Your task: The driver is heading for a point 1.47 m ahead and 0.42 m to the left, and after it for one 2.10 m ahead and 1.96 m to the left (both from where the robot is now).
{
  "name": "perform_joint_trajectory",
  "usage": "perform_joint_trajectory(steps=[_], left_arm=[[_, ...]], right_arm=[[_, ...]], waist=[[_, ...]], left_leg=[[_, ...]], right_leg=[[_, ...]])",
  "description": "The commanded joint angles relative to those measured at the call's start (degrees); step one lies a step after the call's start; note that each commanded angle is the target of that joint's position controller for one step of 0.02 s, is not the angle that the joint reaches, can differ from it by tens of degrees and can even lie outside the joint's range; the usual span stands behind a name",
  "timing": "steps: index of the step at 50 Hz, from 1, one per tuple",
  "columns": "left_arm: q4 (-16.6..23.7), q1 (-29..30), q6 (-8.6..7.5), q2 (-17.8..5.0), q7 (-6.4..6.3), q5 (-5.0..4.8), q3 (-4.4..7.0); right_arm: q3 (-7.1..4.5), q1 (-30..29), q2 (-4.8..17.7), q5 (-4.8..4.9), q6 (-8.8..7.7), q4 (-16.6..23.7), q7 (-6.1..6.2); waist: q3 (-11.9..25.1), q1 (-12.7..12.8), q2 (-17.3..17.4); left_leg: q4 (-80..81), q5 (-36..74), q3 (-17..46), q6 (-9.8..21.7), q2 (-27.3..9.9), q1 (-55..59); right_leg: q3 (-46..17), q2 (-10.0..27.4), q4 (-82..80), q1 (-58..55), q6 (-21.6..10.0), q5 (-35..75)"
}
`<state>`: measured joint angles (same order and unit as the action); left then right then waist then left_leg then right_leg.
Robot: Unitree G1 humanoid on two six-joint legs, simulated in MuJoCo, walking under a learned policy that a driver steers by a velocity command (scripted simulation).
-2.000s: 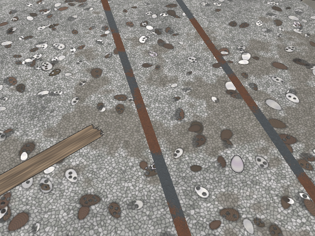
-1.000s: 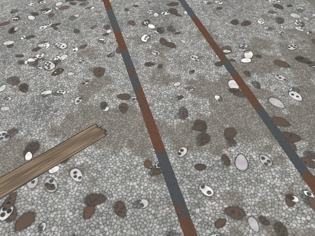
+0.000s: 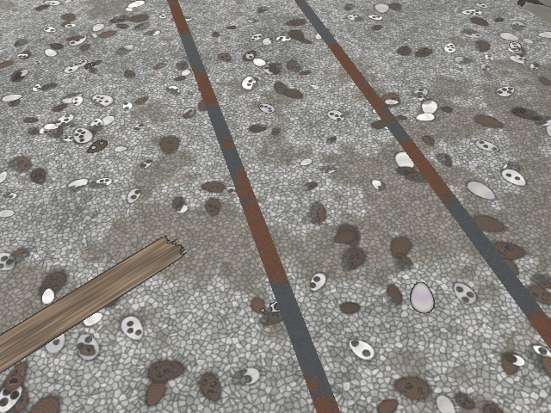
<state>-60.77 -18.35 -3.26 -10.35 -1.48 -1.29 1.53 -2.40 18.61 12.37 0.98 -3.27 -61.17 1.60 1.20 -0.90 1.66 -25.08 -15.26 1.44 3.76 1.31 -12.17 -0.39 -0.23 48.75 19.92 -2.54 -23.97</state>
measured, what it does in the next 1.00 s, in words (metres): walks ahead, turning left: right foot, then left foot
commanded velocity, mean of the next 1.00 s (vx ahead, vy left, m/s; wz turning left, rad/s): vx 0.88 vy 0.00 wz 0.29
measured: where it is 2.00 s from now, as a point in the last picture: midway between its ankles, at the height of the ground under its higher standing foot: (138, 183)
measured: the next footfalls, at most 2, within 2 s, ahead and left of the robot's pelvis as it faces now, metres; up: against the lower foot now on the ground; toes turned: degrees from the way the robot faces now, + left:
right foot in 0.16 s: +0.05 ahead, -0.16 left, +0.00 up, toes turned -2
left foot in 0.64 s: +0.53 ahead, +0.09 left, +0.00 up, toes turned +6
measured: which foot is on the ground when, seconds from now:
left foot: down 0.00-0.14, up 0.16-0.62, down 0.64-1.00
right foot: up 0.00-0.14, down 0.16-0.66, up 0.68-1.00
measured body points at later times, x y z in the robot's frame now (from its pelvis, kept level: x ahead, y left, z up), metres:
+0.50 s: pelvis +0.20 -0.05 -0.01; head +0.22 -0.07 +0.44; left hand +0.07 +0.17 -0.14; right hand +0.45 -0.25 -0.10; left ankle +0.44 +0.13 -0.67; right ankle +0.01 -0.16 -0.74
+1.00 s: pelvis +0.64 +0.03 -0.01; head +0.66 +0.04 +0.44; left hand +0.85 +0.31 -0.04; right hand +0.68 -0.23 -0.13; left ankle +0.49 +0.09 -0.74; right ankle +0.93 -0.07 -0.69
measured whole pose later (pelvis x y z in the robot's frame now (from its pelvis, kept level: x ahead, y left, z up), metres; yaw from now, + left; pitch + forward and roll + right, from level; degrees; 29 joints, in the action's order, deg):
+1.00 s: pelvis +0.64 +0.03 -0.01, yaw +20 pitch +1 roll +0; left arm -36.0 2.9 -9.3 -14.5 0.1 -0.4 0.7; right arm -2.9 28.5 12.5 2.4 -5.1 -49.2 0.3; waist -0.6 -7.3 -2.0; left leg -20.8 -21.5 12.9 5.0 6.8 0.9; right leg -7.7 3.9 31.8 38.4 3.3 7.4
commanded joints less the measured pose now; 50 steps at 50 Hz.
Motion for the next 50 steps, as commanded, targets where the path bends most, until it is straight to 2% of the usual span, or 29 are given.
perform_joint_trajectory(steps=[1,3,5,6,7,8,9,10,11,13,15,18,25,27,29,30,31,32,33,34,35,36,37,38,39,42,45,47,50], left_arm=[[4.7,2.1,-3.1,-4.6,0.68,-0.19,1.11],[3.8,0.5,-3.52,-4.0,0.33,-0.24,1.33],[1.8,-4.2,-3.46,-3.4,0.34,-0.32,1.54],[0.1,-8.1,-3.3,-3.4,0.19,-0.33,1.71],[-1.5,-14.4,-3.45,-4.0,0.24,-0.39,2.0],[-1.0,-19.9,-3.72,-8.1,0.37,0.02,2.56],[0.7,-19.0,-4.76,-12.4,1.42,1.14,2.96],[1.2,-15.0,-5.52,-12.3,1.96,1.46,2.76],[2.9,-10.4,-5.8,-9.6,2.53,1.53,1.71],[4.5,-5.8,-4.95,-8.0,3.13,1.36,0.77],[3.8,-7.8,-4.61,-6.3,2.72,1.4,0.04],[2.8,-11.7,-4.44,-6.7,1.45,0.96,-0.17],[3.0,-16.7,-3.32,-8.0,0.21,0.44,-0.19],[3.3,-15.9,-2.63,-9.7,0.23,0.77,0.39],[3.2,-16.3,-2.0,-11.6,0.27,2.1,1.03],[3.2,-15.9,-1.35,-12.3,0.06,3.17,1.31],[4.0,-13.6,-0.63,-13.1,-0.18,3.8,1.61],[6.6,-11.0,-0.83,-14.3,-0.61,3.74,1.86],[9.5,-17.2,-3.05,-3.1,1.37,3.49,-0.93],[9.6,-12.6,-6.72,-6.8,2.18,1.1,-0.43],[13.5,-3.2,-8.02,-11.2,1.98,-1.36,0.94],[15.8,2.3,-8.85,-10.7,1.49,-1.16,0.42],[16.5,4.3,-9.13,-9.4,1.21,-0.16,0.49],[16.8,2.5,-8.39,-8.5,1.17,0.47,0.68],[17.1,1.3,-7.42,-7.8,1.36,0.76,0.74],[20.5,6.2,-6.1,-8.0,1.26,2.13,0.51],[24.7,17.6,-6.71,-7.4,1.45,2.88,-0.04],[27.0,22.0,-6.76,-7.4,1.62,1.59,0.1],[29.5,24.5,-6.24,-11.2,1.22,-0.59,1.68]], right_arm=[[-1.3,-5.9,8.1,1.02,-2.05,6.2,-0.38],[-1.77,-6.4,10.5,1.72,-1.58,6.8,-0.23],[-1.76,-6.1,10.8,1.96,-1.01,7.5,-0.27],[-1.41,-6.9,9.5,1.7,-0.9,8.6,-0.41],[-0.49,-9.6,6.3,1.11,-1.2,10.6,-0.82],[1.15,-11.9,0.1,-0.1,-2.02,12.8,-1.76],[1.82,-10.6,-1.9,1.68,-3.69,15.2,-2.34],[1.9,-13.0,0.7,2.83,-4.67,16.8,-2.6],[1.63,-14.3,3.3,2.1,-4.97,17.6,-2.88],[1.1,-12.2,4.8,-0.41,-4.61,16.6,-2.95],[0.61,-12.9,5.1,-0.33,-3.36,16.4,-3.02],[0.51,-18.5,4.4,0.17,-2.71,18.6,-2.83],[0.93,-30.6,2.8,1.66,-3.79,23.9,-5.83],[0.93,-31.6,3.2,1.88,-3.96,24.8,-6.74],[0.13,-30.1,5.1,1.9,-3.38,25.8,-6.68],[-1.04,-24.3,7.6,2.3,-2.85,25.1,-6.44],[-2.79,-10.8,10.9,2.7,-2.25,21.5,-5.92],[-4.47,3.1,14.8,2.61,-1.49,17.5,-5.2],[-5.56,9.0,19.7,1.12,-1.62,15.1,-5.06],[-4.79,11.7,15.1,0.38,-1.6,13.5,-4.45],[-3.95,9.5,11.8,-0.54,-2.14,12.9,-4.2],[-3.4,5.7,10.8,-0.71,-2.73,13.6,-4.42],[-2.77,1.5,9.1,-1.02,-3.08,14.4,-4.63],[-2.07,-1.9,7.6,-1.54,-3.16,15.3,-4.59],[-1.75,-3.8,6.7,-1.22,-2.89,15.8,-4.38],[-1.42,-2.8,6.8,0.4,-2.73,16.1,-2.83],[-1.96,0.4,8.7,0.42,-3.06,16.8,-1.24],[-2.78,4.1,10.7,1.09,-3.06,16.7,-1.13],[-3.06,6.3,10.3,2.31,-2.59,16.5,-0.42]], waist=[[-4.4,2.7,4.7],[-3.3,3.8,7.4],[-4.3,6.0,4.3],[-4.7,7.4,1.1],[-3.7,9.7,-4.6],[-1.3,10.8,-17.9],[-2.3,8.1,-18.0],[-5.8,6.7,-11.9],[-6.6,5.1,-7.0],[-4.8,2.4,-5.4],[-6.1,2.7,-7.1],[-8.7,4.0,-6.2],[-12.5,5.7,-6.9],[-12.2,4.9,-8.1],[-7.8,2.4,-13.0],[-2.9,-1.4,-15.9],[4.5,-8.3,-16.7],[11.5,-13.9,-12.2],[21.2,-6.2,9.9],[26.5,-8.3,10.8],[14.6,-8.3,9.9],[8.5,-6.2,1.3],[4.6,-2.5,-4.4],[2.4,1.5,-4.7],[0.0,3.7,-2.4],[-7.3,4.5,-0.7],[-9.7,0.8,0.6],[-7.8,-1.9,1.0],[-6.9,-2.3,3.2]], left_leg=[[19.9,-17.8,20.2,6.4,-17.2,-2.8],[18.2,-14.2,10.8,4.8,-11.6,-8.3],[11.8,-18.2,8.0,5.7,-9.8,-13.8],[6.7,-19.5,7.1,5.4,-8.5,-17.6],[-5.5,-15.1,5.2,4.0,-6.7,-25.2],[-29.9,-10.3,-1.2,1.2,-2.8,-34.4],[-41.9,-8.9,3.2,3.1,-0.3,-49.4],[-49.3,-4.9,6.0,4.1,-4.8,-57.3],[-51.4,0.5,6.1,4.2,-6.7,-59.3],[-45.7,7.3,4.5,2.1,-9.6,-51.5],[-41.7,13.0,1.8,-0.7,-9.3,-46.2],[-32.3,18.6,-1.2,-2.6,-8.3,-43.3],[-11.1,23.7,-4.1,-0.8,-5.8,-35.8],[-8.0,19.5,-7.2,1.0,-4.0,-32.8],[-10.1,11.9,-11.3,3.6,0.7,-25.4],[-11.9,8.5,-12.2,5.2,3.2,-18.4],[-11.6,9.1,-12.4,7.2,5.2,-2.1],[-12.3,7.4,-1.9,9.3,0.4,21.1],[-5.5,-23.9,34.1,19.8,-14.9,45.9],[8.7,-32.5,52.0,18.8,-17.8,47.4],[11.0,-23.5,45.1,15.1,-16.0,40.7],[11.2,-13.0,37.4,14.1,-13.9,29.4],[11.7,-6.1,31.2,13.8,-11.5,17.9],[12.7,-3.8,26.8,13.9,-8.9,9.2],[14.1,-4.2,25.3,14.5,-7.4,3.6],[18.3,-4.1,20.5,14.7,-5.4,-10.1],[16.8,4.7,14.7,11.8,-0.8,-18.9],[16.2,2.1,16.2,9.7,-1.5,-19.1],[10.7,-0.1,22.0,7.7,-4.0,-6.5]], right_leg=[[-1.5,5.6,0.9,8.3,-1.1,2.4],[3.5,2.3,-10.6,-3.6,0.1,4.2],[8.8,-1.0,-19.8,-12.8,1.4,8.7],[10.0,-2.3,-22.2,-17.6,1.5,9.1],[2.7,2.3,-24.6,-25.6,0.3,7.5],[-17.2,15.1,-30.3,-29.6,-3.1,-4.6],[-42.3,24.6,-38.5,-31.2,-11.9,-24.6],[-46.9,27.4,-40.5,-28.8,-14.0,-31.1],[-39.6,24.8,-38.0,-28.1,-11.8,-22.9],[-25.7,18.1,-38.5,-21.3,-8.4,-10.8],[-18.3,14.3,-41.9,-16.4,-7.8,-3.3],[-10.7,12.4,-45.4,-14.5,-7.8,7.5],[-1.3,14.3,-48.4,-24.1,-6.4,20.1],[3.0,15.1,-45.7,-28.6,-5.6,32.0],[5.9,16.7,-36.6,-33.1,-4.8,65.9],[7.0,17.2,-27.3,-34.8,-4.0,81.0],[8.6,16.5,-12.0,-30.2,-2.7,89.1],[7.1,14.7,6.2,-12.9,-0.8,77.2],[1.4,2.6,30.2,16.1,2.6,21.4],[-8.7,-0.7,35.8,21.9,-0.5,1.1],[-9.1,2.0,37.1,27.7,-2.5,3.3],[-8.4,3.9,35.0,26.0,-3.1,5.8],[-7.9,5.5,31.1,22.3,-3.0,7.6],[-8.3,6.9,28.3,18.0,-2.5,8.4],[-7.9,7.3,26.3,16.9,-1.4,7.2],[-4.6,8.3,14.9,16.1,2.5,9.8],[-1.5,4.3,-5.3,6.9,5.2,28.8],[-1.2,1.4,-13.7,-1.0,6.2,36.2],[-5.6,1.2,-21.1,-0.3,6.7,33.2]])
